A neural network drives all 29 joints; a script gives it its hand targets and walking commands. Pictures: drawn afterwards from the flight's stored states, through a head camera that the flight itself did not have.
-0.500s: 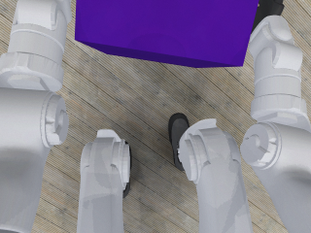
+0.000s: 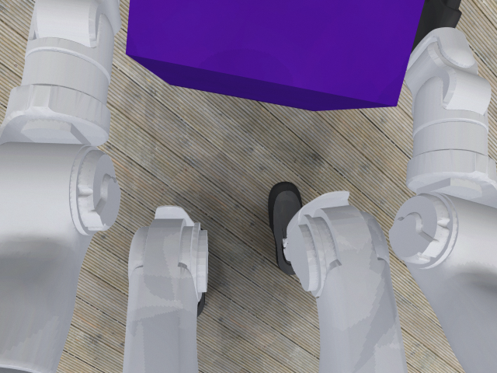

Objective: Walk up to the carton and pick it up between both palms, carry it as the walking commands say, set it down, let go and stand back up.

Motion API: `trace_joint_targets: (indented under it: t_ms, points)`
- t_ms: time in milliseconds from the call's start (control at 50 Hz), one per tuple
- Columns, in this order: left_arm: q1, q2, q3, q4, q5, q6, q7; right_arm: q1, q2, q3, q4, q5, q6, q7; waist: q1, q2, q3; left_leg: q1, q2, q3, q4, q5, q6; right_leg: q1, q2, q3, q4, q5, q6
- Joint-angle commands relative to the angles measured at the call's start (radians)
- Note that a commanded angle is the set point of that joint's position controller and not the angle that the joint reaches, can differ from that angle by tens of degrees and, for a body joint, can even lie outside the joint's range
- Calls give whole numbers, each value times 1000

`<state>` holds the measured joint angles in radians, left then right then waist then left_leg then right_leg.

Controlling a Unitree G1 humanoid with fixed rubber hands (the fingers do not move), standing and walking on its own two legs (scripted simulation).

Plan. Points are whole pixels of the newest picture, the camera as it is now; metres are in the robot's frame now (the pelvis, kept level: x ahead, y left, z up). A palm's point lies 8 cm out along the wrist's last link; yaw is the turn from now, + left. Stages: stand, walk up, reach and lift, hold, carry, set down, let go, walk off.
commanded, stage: set down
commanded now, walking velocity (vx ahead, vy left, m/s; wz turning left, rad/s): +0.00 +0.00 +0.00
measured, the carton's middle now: (265, 17) +0.56 -0.07 -0.23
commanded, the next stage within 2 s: none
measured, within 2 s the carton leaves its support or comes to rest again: neither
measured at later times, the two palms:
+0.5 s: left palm out of the picture +0.60 +0.12 -0.14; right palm (427, 28) +0.51 -0.25 -0.14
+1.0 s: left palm out of the picture +0.58 +0.13 -0.16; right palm (419, 39) +0.51 -0.26 -0.16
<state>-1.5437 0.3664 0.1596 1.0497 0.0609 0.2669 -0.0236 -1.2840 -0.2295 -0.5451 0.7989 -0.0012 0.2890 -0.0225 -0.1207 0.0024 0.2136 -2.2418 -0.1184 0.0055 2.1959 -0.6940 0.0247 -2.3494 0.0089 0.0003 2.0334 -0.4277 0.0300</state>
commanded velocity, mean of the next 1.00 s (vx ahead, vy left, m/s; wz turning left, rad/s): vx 0.00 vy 0.00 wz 0.00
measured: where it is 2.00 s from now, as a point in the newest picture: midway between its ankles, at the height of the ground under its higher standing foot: (239, 264)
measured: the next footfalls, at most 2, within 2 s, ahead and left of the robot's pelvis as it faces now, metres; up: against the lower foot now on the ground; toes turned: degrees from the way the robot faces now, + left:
none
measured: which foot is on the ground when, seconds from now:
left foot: down 0.00-1.00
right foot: down 0.00-1.00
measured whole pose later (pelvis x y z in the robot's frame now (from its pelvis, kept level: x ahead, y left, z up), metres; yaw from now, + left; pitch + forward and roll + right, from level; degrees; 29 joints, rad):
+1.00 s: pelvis -0.01 -0.01 +0.00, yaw +0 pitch +39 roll -2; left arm -1.55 0.47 -0.05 1.13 -0.11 0.14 0.04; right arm -1.38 -0.31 -0.36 1.06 0.17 0.08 -0.10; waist -0.13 -0.02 0.34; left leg -2.19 -0.11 -0.01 2.20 -0.69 0.00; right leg -2.30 0.01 -0.02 2.03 -0.42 0.02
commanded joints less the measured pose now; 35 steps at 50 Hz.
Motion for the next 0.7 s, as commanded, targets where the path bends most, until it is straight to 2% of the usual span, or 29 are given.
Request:
trace_joint_targets:
  t_ms: [0,460,560,680]
  points:
    - [-264,-842,-220,-26,-68,-4,-230,-521,755,364,-43,85,-11,221,-1,147,-923,284,33,-24,-278,281,12,664,51,-46,-27,246,-17]
    - [-149,-748,-157,40,22,-2,-208,-392,667,275,28,28,-24,213,9,155,-848,286,48,-38,-281,310,9,609,51,-45,-16,239,-5]
    - [-117,-606,-127,50,36,-19,-173,-341,529,213,61,7,-45,178,9,151,-846,291,59,-40,-282,315,2,613,45,-47,-18,239,1]
    - [-135,-224,-107,58,8,-66,-73,-232,189,137,142,2,-109,76,4,150,-860,299,80,-42,-289,305,-15,652,24,-42,-29,244,1]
